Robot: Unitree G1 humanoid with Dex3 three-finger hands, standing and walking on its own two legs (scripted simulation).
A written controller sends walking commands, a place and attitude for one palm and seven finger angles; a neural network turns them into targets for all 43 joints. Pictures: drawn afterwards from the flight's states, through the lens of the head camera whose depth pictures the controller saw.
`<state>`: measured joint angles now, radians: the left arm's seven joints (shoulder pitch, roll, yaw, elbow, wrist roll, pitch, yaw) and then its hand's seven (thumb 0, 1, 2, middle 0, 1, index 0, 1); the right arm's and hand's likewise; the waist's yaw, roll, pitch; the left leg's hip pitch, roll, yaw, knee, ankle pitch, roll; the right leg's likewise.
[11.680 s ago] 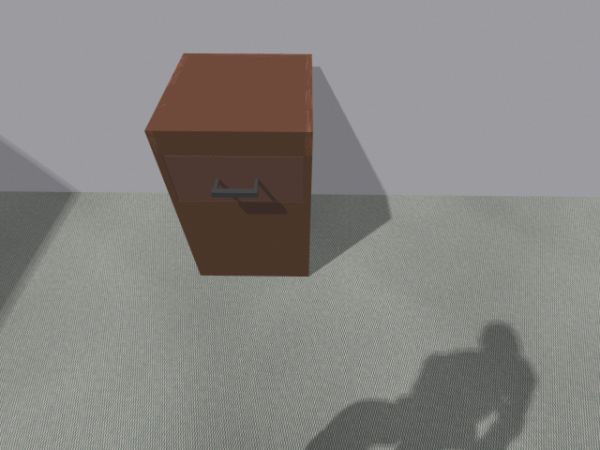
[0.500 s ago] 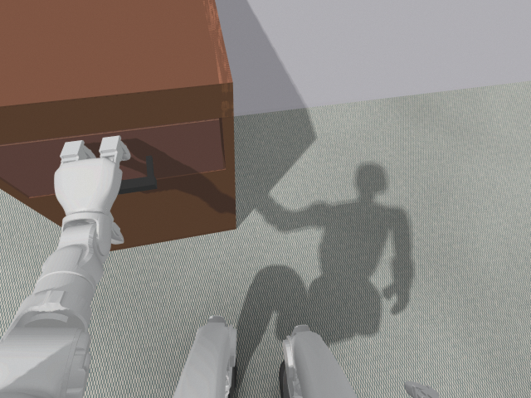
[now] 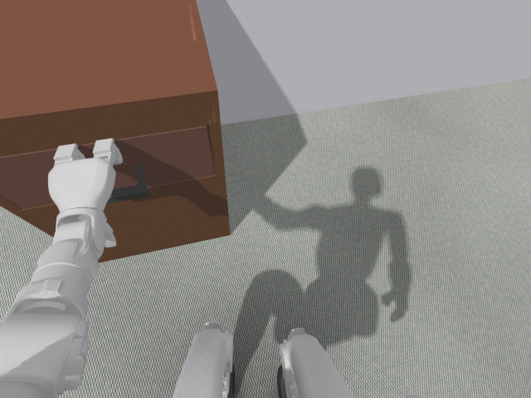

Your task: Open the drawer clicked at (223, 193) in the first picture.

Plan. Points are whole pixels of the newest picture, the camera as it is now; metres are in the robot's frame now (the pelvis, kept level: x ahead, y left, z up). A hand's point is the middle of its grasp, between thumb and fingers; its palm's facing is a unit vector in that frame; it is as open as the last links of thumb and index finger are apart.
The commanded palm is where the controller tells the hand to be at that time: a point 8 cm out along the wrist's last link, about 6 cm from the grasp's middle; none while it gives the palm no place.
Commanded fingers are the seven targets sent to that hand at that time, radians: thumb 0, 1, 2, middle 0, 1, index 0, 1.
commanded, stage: move the hooked fingers above the handle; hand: left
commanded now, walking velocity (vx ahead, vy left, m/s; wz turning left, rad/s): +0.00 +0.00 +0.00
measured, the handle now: (108, 186) +0.48 +0.28 -0.11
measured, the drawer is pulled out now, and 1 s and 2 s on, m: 0.00 0.00 0.00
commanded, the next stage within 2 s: lower the fingers behind the handle in 0.96 s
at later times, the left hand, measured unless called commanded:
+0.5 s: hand (96, 195) +0.43 +0.27 -0.06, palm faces -0.07 -0.05 -1.00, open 13.8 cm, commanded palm +0.42 +0.26 +0.00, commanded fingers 0.00 -0.50 0.30 -0.30 -1.20 -0.30 -1.20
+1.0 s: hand (94, 196) +0.43 +0.27 -0.05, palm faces -0.05 -0.05 -1.00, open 13.8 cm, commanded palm +0.42 +0.25 +0.00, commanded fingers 0.00 -0.50 0.30 -0.30 -1.20 -0.30 -1.20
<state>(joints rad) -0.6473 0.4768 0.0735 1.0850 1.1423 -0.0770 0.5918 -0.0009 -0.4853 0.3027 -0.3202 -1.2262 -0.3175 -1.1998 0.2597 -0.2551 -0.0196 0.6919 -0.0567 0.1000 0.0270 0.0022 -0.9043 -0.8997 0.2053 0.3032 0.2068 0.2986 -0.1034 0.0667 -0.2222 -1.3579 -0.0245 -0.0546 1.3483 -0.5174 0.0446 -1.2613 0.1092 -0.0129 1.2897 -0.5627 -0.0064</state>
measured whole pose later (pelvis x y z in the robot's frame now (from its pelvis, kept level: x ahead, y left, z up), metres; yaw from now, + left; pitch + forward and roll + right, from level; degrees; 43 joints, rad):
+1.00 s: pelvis +0.01 +0.00 +0.01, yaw +0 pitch +29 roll -5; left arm -0.61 0.45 0.06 1.03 1.11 -0.03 0.57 0.00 -0.48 0.30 -0.32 -1.20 -0.32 -1.20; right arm 0.23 -0.23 -0.02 0.69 -0.05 0.11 0.03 0.00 -0.91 -0.90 0.21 0.30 0.21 0.30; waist -0.09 0.07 -0.22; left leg -1.30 -0.03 -0.05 1.30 -0.51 0.05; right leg -1.20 0.10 -0.01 1.24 -0.55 0.00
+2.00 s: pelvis +0.00 -0.01 -0.05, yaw -1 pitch +34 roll -5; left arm -0.59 0.48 0.14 1.00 1.15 -0.12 0.66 0.00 -0.48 0.30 -0.31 -1.20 -0.32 -1.20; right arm 0.19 -0.25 -0.04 0.72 -0.08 0.08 0.06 0.00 -0.91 -0.90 0.20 0.30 0.21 0.30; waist -0.07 0.06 -0.23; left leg -1.56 -0.02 -0.06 1.55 -0.59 0.04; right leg -1.46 0.12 -0.03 1.50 -0.64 -0.01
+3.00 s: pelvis -0.01 -0.01 -0.06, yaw -1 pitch +35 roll -6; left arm -0.65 0.50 0.11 1.03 1.14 -0.08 0.63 0.00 -0.23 0.41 -0.33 -1.23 -0.34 -1.23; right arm 0.19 -0.25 -0.02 0.72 -0.07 0.06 0.05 0.00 -0.91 -0.90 0.20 0.30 0.21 0.30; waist -0.08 0.06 -0.23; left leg -1.63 -0.01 -0.06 1.60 -0.59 0.03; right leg -1.53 0.12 -0.05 1.56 -0.64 -0.02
